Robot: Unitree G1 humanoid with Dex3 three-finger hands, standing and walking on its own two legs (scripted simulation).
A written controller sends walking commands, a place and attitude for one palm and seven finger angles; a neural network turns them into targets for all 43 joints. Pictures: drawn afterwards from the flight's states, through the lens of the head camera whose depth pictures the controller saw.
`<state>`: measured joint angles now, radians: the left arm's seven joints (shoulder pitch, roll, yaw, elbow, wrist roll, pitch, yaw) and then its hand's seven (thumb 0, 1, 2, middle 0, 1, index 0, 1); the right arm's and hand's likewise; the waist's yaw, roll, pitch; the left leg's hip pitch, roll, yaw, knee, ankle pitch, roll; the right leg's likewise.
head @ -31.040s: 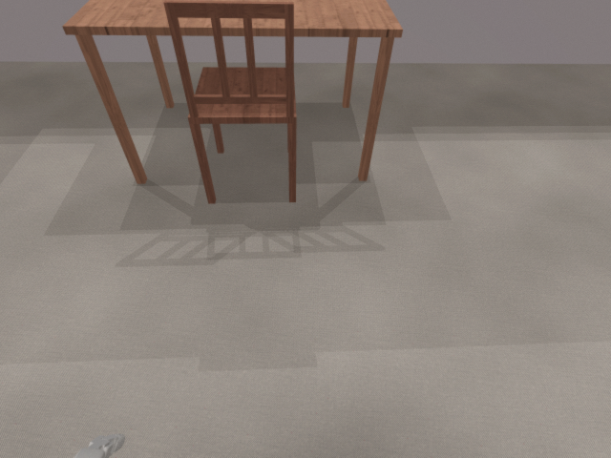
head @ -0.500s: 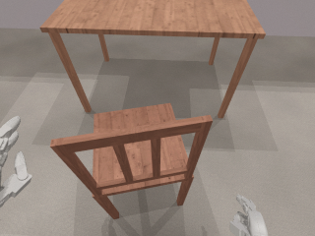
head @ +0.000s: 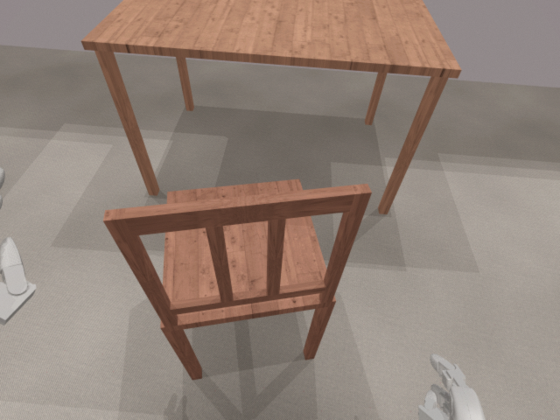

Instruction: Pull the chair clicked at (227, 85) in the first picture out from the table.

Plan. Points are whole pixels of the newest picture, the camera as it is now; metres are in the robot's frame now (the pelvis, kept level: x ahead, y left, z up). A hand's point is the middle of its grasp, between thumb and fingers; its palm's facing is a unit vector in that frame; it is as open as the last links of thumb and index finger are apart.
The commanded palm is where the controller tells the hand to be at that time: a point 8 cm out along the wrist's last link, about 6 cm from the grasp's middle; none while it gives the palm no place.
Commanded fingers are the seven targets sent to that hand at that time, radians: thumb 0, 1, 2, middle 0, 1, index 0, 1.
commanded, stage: step back with the hand held close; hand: left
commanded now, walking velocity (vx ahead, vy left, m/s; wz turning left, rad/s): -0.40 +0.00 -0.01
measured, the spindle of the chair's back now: (221, 265) +0.39 +0.12 -0.08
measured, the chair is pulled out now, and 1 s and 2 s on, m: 0.60 0.60 0.60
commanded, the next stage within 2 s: stop stepping back and stand still in 0.54 s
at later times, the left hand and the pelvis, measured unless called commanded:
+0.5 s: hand out of the picture +0.13 +0.26 +0.17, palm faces +0.40 -0.80 -0.45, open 7.4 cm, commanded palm +0.06 +0.29 +0.19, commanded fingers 0.00 0.90 0.90 -0.20 -0.30 -0.20 -0.30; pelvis -0.08 +0.00 +0.01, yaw -1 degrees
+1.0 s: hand out of the picture +0.00 +0.22 +0.16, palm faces +0.42 -0.79 -0.44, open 7.4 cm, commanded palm -0.06 +0.26 +0.19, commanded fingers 0.00 0.90 0.90 -0.20 -0.30 -0.20 -0.30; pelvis -0.19 -0.04 +0.01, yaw +1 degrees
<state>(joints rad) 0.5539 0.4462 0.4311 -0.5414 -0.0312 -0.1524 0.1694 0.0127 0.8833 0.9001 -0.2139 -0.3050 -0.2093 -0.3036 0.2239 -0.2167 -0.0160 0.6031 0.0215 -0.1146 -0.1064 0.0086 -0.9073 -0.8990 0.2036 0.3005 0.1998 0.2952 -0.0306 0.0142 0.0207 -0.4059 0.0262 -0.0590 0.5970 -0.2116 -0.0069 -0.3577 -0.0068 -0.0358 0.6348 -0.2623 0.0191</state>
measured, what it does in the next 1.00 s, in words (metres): walks backwards: right foot, then left foot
